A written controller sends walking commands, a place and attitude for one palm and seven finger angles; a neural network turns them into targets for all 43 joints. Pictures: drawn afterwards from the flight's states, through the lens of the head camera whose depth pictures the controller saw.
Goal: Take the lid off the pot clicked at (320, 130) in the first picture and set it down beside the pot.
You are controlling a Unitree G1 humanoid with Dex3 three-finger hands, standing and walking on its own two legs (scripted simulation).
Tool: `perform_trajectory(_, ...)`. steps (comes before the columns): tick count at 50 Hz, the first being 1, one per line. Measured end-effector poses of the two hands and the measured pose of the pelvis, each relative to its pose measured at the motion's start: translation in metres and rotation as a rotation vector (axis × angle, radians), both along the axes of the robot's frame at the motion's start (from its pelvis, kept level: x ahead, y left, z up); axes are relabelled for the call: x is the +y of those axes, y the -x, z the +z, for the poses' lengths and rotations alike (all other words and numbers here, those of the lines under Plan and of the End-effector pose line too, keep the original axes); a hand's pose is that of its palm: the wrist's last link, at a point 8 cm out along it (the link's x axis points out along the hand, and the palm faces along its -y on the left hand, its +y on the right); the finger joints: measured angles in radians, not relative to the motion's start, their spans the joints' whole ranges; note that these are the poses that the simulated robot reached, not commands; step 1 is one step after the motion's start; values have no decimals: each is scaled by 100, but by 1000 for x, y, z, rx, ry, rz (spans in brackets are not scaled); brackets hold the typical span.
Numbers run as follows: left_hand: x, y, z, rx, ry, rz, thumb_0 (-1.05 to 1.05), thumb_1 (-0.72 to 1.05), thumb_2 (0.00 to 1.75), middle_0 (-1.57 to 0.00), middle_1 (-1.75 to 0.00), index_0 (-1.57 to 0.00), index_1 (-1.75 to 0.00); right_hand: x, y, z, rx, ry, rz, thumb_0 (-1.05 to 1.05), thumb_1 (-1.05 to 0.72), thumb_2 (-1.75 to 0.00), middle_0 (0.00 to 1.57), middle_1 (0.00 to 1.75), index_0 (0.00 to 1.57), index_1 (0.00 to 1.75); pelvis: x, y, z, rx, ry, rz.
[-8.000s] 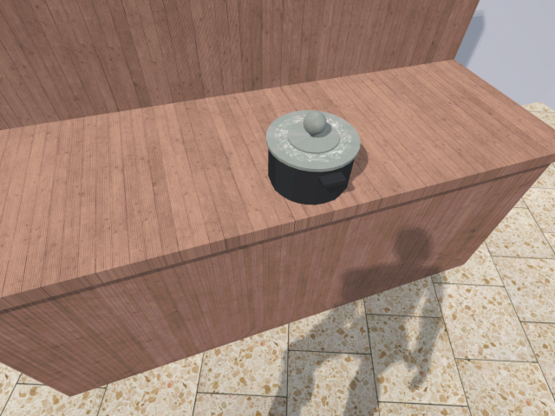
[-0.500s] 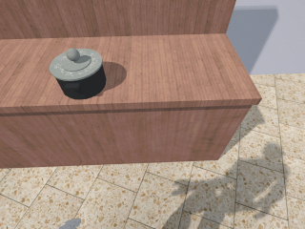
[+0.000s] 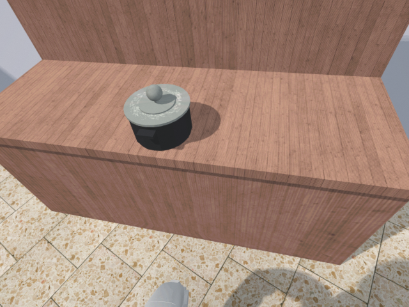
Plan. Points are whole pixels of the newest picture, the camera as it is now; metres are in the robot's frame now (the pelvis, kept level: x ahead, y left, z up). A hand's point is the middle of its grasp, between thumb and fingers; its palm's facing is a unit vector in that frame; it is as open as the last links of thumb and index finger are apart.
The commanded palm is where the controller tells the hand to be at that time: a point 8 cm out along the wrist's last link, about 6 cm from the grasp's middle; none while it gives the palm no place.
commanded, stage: take the last steps up to it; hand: left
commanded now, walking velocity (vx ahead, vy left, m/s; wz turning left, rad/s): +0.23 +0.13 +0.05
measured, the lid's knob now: (154, 92) +0.66 +0.23 +0.05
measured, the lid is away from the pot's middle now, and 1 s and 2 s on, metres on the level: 0.00 0.00 0.00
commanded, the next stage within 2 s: come to a stop and stand still in 0.20 s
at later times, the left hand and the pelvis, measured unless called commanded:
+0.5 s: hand (113, 273) +0.21 +0.28 -0.18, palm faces +0.10 -0.98 -0.20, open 7.3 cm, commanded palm none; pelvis +0.14 +0.10 -0.01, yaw +1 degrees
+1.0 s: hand (117, 277) +0.21 +0.27 -0.18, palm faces +0.03 -0.98 -0.21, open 7.4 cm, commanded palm none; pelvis +0.14 +0.09 -0.01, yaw -1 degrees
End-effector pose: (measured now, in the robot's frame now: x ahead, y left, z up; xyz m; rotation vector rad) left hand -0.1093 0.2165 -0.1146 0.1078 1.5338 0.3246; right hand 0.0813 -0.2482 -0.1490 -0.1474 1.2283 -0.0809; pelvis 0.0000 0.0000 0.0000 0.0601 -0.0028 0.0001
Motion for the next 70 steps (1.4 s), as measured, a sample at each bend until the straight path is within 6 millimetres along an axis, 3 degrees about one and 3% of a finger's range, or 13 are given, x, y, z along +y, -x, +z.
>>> perform_trajectory(3,3,10,-2,80,27,42,0,91,90,-20,-29,-20,-30,27,-59,3,-72,-15,57,1,-91,-90,19,30,19,29,14,-21,-4,8,8,3)
perform_trajectory(6,11,6,-8,147,59,70,0,91,90,-20,-29,-20,-30,60,-117,6,-150,-27,109,1,-91,-90,19,30,19,29,31,-45,-12,16,16,7)
perform_trajectory(9,29,-13,-25,181,91,79,0,90,90,-20,-29,-20,-30,91,-161,3,-237,-17,136,1,-91,-90,20,30,20,30,54,-72,-27,14,46,14)
perform_trajectory(11,46,-40,-36,161,93,73,0,90,90,-20,-29,-20,-30,106,-172,2,-247,-6,136,1,-91,-90,20,30,20,30,64,-84,-30,2,42,25)
perform_trajectory(17,90,-173,-47,-109,55,-1,0,91,90,-20,-29,-20,-30,125,-149,6,-136,13,76,0,-91,-90,20,30,20,30,82,-114,-17,-17,31,26)
perform_trajectory(22,105,-272,-38,-289,40,-86,0,91,90,-20,-29,-19,-29,113,-135,14,-89,71,0,-3,-95,-90,20,30,20,30,92,-134,-9,-19,27,19)
perform_trajectory(26,108,-319,-32,-345,35,-136,0,92,90,-20,-29,-20,-30,112,-120,10,-15,79,-41,-1,-93,-90,20,30,20,30,96,-148,-8,-24,36,18)
perform_trajectory(31,105,-346,-29,-329,25,-188,0,91,90,-20,-29,-20,-30,117,-99,-3,73,48,-100,0,-92,-90,20,30,20,30,93,-161,-10,-19,42,3)
perform_trajectory(35,102,-350,-28,-298,2,-211,0,91,90,-20,-29,-20,-30,118,-81,-14,142,11,-145,0,-91,-90,20,30,20,30,86,-166,-13,-10,48,-11)
perform_trajectory(42,97,-331,-27,-244,-15,-233,0,91,90,-20,-29,-20,-30,113,-56,-18,205,-15,-184,1,-91,-90,20,30,20,30,78,-156,-13,-7,46,-14)
perform_trajectory(52,99,-302,-34,-268,38,-166,0,91,90,-20,-29,-20,-30,113,-47,-6,174,33,-118,1,-91,-90,20,30,20,30,89,-140,-10,-26,52,-9)
perform_trajectory(60,104,-259,-31,-207,44,-134,0,92,90,-20,-29,-20,-30,126,-57,-4,122,7,-81,1,-91,-90,20,30,20,30,94,-137,-5,-32,52,-5)
perform_trajectory(70,89,-203,-33,-55,72,-103,0,91,90,-20,-29,-20,-30,132,-49,-6,166,-12,-66,1,-91,-90,20,30,20,30,94,-141,-5,-14,61,-1)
